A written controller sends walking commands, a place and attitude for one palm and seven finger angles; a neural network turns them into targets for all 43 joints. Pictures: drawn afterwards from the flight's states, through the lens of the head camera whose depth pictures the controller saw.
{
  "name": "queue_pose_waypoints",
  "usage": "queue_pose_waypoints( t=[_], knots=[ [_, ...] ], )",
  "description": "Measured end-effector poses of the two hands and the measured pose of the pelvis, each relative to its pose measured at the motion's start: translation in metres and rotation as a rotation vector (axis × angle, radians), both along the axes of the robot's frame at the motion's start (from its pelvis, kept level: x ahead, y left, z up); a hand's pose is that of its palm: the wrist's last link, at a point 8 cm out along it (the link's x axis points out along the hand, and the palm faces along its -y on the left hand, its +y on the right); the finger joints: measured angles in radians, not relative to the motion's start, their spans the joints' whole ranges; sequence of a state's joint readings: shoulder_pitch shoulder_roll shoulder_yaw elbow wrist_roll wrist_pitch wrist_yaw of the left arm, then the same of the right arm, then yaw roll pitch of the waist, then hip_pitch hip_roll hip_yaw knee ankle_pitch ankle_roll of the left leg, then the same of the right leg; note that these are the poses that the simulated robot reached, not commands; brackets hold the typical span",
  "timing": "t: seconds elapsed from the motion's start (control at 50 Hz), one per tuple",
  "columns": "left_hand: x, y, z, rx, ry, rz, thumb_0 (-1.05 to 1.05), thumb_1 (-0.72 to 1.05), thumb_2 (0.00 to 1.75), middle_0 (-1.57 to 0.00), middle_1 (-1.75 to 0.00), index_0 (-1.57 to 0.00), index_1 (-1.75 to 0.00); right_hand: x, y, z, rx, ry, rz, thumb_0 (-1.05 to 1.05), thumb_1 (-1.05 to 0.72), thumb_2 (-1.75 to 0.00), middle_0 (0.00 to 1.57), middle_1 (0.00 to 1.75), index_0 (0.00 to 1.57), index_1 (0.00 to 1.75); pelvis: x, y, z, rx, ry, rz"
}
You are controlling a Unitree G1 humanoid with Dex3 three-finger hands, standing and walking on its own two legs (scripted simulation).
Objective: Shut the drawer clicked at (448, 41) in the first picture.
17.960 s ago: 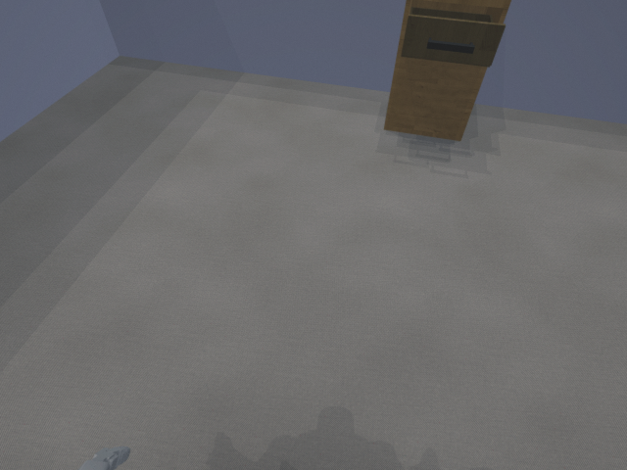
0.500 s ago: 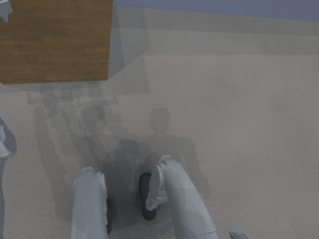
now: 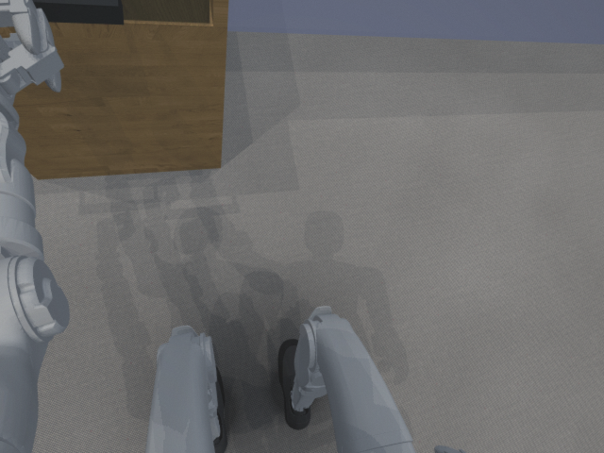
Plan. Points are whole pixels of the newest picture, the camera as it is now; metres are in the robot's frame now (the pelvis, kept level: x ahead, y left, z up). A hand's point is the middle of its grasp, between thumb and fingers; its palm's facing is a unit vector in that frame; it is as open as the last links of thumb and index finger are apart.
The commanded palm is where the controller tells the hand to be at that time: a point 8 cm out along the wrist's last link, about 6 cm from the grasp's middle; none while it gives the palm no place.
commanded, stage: pull the fist back off the drawer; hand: left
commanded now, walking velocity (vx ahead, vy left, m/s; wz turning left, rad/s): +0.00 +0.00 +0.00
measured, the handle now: out of the picture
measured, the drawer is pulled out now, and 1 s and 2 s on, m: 0.00 0.00 0.00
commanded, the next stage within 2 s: draw the hand back to the body in 0.10 s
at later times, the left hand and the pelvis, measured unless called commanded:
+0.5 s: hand out of the picture +0.46 +0.24 +0.11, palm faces +0.11 -0.99 -0.05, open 3.3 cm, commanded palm +0.43 +0.27 +0.12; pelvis +0.05 -0.01 +0.09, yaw +3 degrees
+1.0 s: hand out of the picture +0.34 +0.26 +0.24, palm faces +0.35 -0.88 -0.32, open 3.3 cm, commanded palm +0.29 +0.29 +0.27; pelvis +0.09 +0.00 +0.18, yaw +5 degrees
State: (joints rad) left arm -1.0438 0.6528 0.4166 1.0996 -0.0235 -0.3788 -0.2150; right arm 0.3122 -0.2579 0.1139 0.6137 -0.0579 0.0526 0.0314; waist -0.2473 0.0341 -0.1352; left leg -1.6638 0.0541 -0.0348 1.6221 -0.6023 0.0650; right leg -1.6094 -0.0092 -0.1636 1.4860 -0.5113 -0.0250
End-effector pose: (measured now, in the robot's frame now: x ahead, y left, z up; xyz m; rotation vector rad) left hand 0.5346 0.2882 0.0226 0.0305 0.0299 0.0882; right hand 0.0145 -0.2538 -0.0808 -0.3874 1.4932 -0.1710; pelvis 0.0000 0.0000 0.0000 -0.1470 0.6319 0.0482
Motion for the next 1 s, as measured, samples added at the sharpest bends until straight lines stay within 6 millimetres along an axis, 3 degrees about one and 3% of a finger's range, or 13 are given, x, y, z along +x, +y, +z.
queue_pose_waypoints(
  t=[0.2,0.28,0.38,0.5,0.58,0.66,0.78,0.88,1.0],
  knots=[
    [-0.003,-0.007,0.003,0.008,-0.007,0.010,0.00,0.85,0.90,-1.40,-1.60,-1.40,-1.60,0.047,-0.003,-0.001,0.034,-0.062,0.005,0.00,-0.90,-0.90,0.20,0.30,0.20,0.30,0.021,-0.002,0.012,0.019,-0.003,-0.008],
    [-0.011,-0.005,0.013,0.028,-0.036,0.013,0.01,0.87,0.90,-1.40,-1.60,-1.40,-1.60,0.065,-0.004,0.000,0.052,-0.085,-0.002,0.01,-0.91,-0.90,0.20,0.30,0.20,0.30,0.027,-0.003,0.018,0.027,-0.010,-0.011],
    [-0.051,-0.005,0.048,0.071,-0.028,-0.032,0.02,0.89,0.90,-1.40,-1.60,-1.39,-1.60,0.095,0.004,0.019,0.116,-0.142,-0.019,0.01,-0.91,-0.90,0.20,0.30,0.20,0.30,0.038,-0.003,0.048,0.044,-0.048,-0.008],
    [-0.106,0.004,0.093,0.013,0.029,0.027,0.02,0.90,0.90,-1.40,-1.60,-1.40,-1.60,0.148,0.013,0.060,0.153,-0.292,0.045,0.01,-0.91,-0.90,0.20,0.30,0.20,0.30,0.053,-0.005,0.089,0.068,-0.126,0.016],
    [-0.129,0.008,0.121,0.002,-0.007,0.066,0.02,0.90,0.90,-1.40,-1.60,-1.40,-1.60,0.185,0.013,0.088,0.139,-0.420,0.102,0.01,-0.91,-0.90,0.20,0.30,0.20,0.30,0.060,-0.006,0.106,0.076,-0.185,0.036],
    [-0.144,-0.001,0.139,0.008,-0.013,0.019,0.02,0.91,0.90,-1.40,-1.60,-1.40,-1.60,0.212,0.011,0.113,0.125,-0.525,0.134,0.01,-0.91,-0.90,0.20,0.30,0.20,0.30,0.065,-0.005,0.118,0.083,-0.246,0.048],
    [-0.175,-0.012,0.166,0.106,0.073,0.021,0.02,0.90,0.90,-1.40,-1.60,-1.40,-1.60,0.231,0.017,0.149,0.127,-0.628,0.107,0.01,-0.91,-0.90,0.20,0.30,0.20,0.30,0.072,-0.002,0.142,0.107,-0.337,0.032],
    [-0.209,-0.002,0.196,0.212,0.159,0.170,0.02,0.90,0.90,-1.40,-1.60,-1.40,-1.60,0.239,0.031,0.169,0.156,-0.674,0.086,0.01,-0.91,-0.90,0.20,0.30,0.20,0.30,0.080,0.000,0.163,0.126,-0.413,0.030],
    [-0.237,0.010,0.237,0.274,0.141,0.300,0.02,0.90,0.90,-1.40,-1.60,-1.40,-1.60,0.249,0.046,0.180,0.196,-0.702,0.118,0.01,-0.90,-0.90,0.20,0.30,0.20,0.30,0.087,0.001,0.179,0.140,-0.500,0.045]
  ],
)
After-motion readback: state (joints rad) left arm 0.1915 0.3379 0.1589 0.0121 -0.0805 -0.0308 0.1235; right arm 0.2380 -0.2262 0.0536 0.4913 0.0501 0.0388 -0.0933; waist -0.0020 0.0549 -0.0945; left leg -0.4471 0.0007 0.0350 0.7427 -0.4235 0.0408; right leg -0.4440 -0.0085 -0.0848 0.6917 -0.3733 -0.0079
